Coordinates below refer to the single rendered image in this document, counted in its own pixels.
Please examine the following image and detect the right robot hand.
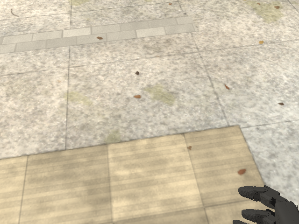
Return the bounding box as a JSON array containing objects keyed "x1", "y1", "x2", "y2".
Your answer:
[{"x1": 233, "y1": 185, "x2": 299, "y2": 224}]

